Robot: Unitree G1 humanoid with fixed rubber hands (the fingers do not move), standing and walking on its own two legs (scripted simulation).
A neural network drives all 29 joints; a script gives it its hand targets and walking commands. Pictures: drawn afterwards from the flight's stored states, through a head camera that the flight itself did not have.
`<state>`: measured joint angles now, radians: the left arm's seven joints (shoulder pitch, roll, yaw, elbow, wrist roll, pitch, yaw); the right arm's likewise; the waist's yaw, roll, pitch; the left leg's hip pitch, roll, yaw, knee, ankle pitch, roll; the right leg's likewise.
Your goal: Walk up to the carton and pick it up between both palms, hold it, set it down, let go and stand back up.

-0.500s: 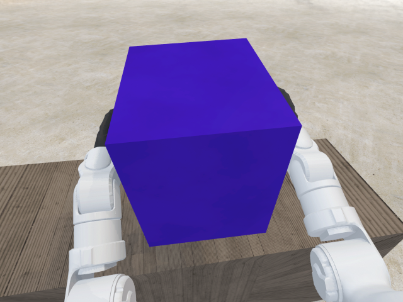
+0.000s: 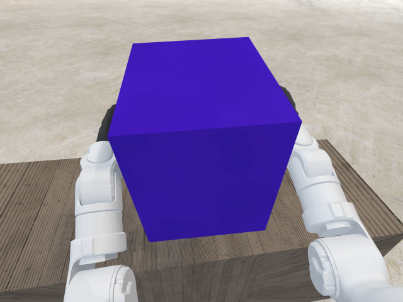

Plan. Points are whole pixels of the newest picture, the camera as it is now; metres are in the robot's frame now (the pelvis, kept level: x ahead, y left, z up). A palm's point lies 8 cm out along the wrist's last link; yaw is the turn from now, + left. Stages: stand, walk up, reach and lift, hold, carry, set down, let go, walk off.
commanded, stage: hold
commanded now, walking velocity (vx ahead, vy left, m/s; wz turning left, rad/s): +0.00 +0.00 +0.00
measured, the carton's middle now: (199, 137) +0.40 +0.01 +0.16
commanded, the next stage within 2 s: none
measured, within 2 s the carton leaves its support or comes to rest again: neither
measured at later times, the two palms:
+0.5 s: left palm (111, 146) +0.35 +0.18 +0.18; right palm (285, 127) +0.37 -0.16 +0.21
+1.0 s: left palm (109, 145) +0.35 +0.18 +0.19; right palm (287, 125) +0.37 -0.16 +0.22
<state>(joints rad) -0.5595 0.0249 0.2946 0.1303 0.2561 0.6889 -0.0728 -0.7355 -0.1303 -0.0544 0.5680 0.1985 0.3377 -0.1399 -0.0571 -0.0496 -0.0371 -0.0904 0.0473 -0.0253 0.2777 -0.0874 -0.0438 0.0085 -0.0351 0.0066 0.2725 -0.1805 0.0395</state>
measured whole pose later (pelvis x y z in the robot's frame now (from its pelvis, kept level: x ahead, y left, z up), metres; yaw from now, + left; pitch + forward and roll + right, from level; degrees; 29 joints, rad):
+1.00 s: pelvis +0.00 +0.00 +0.00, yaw +0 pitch -7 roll +0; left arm -0.53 0.02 0.30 0.11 0.26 0.70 -0.08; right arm -0.72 -0.13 -0.04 0.55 0.21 0.35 -0.15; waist -0.06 -0.06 -0.04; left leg -0.07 0.05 -0.02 0.29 -0.10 -0.04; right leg 0.03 -0.04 0.01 0.28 -0.19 0.04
